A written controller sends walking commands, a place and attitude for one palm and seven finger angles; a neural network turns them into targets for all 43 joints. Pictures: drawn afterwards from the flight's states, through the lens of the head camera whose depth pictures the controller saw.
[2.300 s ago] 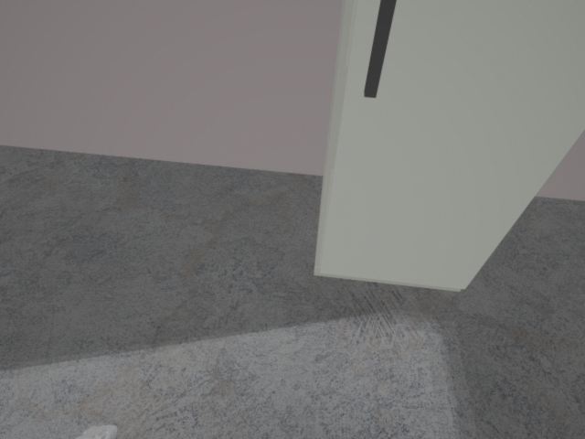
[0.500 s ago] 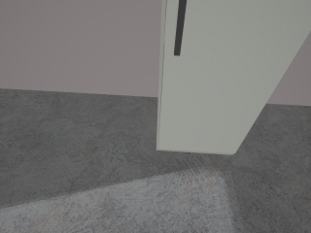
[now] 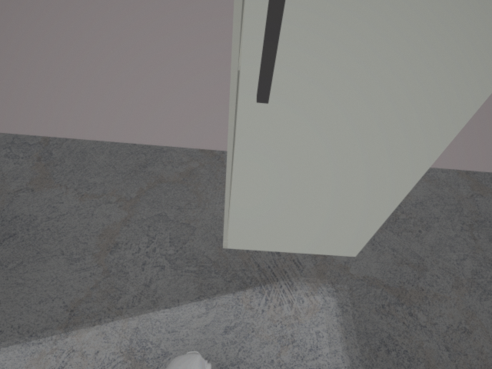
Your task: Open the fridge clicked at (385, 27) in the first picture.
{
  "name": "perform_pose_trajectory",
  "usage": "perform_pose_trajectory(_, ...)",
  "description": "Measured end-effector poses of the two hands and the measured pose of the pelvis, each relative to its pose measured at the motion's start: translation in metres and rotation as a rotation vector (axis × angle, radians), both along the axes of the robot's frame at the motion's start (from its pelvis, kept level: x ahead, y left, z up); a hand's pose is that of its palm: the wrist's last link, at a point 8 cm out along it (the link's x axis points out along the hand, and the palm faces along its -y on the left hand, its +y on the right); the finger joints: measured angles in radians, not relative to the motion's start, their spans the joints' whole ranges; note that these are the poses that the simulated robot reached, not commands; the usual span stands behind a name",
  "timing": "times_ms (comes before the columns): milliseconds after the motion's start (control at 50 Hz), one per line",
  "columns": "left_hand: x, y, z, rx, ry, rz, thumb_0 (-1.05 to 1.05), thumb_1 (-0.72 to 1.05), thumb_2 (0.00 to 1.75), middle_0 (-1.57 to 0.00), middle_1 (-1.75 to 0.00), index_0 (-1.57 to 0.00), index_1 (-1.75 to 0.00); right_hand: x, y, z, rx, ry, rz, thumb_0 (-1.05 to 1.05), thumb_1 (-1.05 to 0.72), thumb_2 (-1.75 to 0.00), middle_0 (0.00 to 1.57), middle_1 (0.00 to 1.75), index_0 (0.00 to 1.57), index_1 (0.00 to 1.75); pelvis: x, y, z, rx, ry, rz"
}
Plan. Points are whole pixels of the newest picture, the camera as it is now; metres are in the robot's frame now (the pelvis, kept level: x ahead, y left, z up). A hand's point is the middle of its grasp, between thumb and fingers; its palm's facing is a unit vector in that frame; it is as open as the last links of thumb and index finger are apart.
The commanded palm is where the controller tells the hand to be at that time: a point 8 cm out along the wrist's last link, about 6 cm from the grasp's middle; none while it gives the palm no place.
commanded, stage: take the last steps up to it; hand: left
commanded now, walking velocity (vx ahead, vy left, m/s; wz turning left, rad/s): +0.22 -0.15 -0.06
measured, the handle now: (275, 4) +0.62 +0.03 +0.28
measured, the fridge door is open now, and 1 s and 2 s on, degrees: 0 0 0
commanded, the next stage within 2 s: come to a stop and stand still in 0.22 s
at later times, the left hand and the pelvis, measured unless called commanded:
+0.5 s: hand (195, 297) +0.27 +0.12 -0.16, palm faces -0.09 -0.97 -0.21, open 7.4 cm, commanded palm none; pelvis +0.17 -0.06 +0.00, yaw -2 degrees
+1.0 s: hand (142, 341) +0.19 +0.21 -0.17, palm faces +0.06 -0.98 -0.19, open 7.3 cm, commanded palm none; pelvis +0.15 +0.01 +0.01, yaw +0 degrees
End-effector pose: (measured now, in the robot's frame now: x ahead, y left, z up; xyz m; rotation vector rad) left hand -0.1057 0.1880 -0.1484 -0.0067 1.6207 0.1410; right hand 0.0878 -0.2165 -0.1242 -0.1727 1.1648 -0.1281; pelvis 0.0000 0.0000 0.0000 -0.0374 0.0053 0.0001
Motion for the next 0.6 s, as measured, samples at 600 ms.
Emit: perform_pose_trajectory(600,0.385,-0.035,0.017,0.111,-0.429,-0.213,0.00,0.91,0.90,-0.20,-0.30,-0.20,-0.30,0.034,-0.071,-0.018,0.011,0.359,-0.198,0.00,-0.91,-0.90,0.20,0.30,0.20,0.30,0.168,-0.056,0.003,0.035,0.000,-0.023)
